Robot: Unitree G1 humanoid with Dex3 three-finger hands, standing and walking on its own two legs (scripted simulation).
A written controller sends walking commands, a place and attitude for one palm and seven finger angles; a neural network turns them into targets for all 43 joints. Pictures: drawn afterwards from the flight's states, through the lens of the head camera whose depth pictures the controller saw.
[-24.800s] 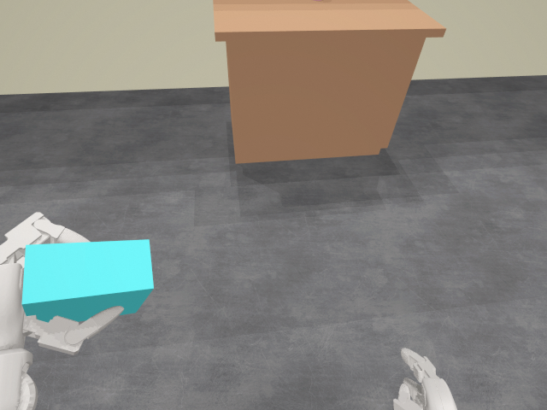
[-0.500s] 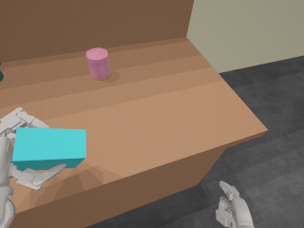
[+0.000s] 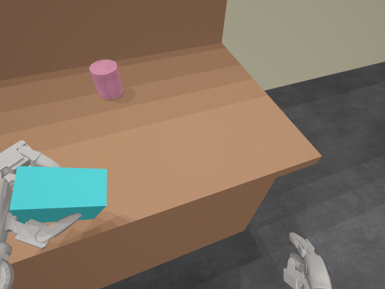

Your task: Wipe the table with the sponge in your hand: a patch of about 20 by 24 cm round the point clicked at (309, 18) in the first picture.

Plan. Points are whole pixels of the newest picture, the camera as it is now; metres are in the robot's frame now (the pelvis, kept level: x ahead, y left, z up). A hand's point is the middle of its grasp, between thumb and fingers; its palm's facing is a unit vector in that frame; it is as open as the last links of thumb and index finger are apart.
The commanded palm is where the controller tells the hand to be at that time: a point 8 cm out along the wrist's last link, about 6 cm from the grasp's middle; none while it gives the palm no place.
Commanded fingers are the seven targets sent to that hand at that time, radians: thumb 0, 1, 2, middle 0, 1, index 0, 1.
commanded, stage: shuffle to correct the standing spot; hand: left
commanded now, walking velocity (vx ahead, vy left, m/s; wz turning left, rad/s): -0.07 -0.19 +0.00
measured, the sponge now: (74, 196) +0.23 +0.21 +0.13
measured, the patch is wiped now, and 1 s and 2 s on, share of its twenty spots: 0.00 0.00 0.00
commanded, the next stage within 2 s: come to a stop and stand still in 1.94 s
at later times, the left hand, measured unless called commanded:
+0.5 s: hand (42, 195) +0.22 +0.24 +0.15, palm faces +0.31 -0.86 -0.41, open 9.9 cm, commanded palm +0.16 +0.28 +0.18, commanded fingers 0.00 0.10 1.30 -1.20 -1.60 -1.20 -1.60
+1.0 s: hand (38, 194) +0.22 +0.25 +0.16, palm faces +0.32 -0.86 -0.41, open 9.9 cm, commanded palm +0.16 +0.29 +0.18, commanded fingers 0.00 0.10 1.30 -1.20 -1.60 -1.20 -1.60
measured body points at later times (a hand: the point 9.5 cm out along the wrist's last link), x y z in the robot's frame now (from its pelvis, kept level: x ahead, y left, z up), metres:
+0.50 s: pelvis +0.00 +0.00 +0.00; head +0.03 +0.01 +0.45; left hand +0.20 +0.29 +0.18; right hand +0.17 -0.23 -0.08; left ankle +0.02 +0.14 -0.74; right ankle +0.00 -0.05 -0.74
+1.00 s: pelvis +0.00 +0.01 +0.00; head +0.03 +0.02 +0.45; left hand +0.19 +0.29 +0.18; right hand +0.18 -0.22 -0.08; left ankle +0.02 +0.14 -0.74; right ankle +0.00 -0.05 -0.74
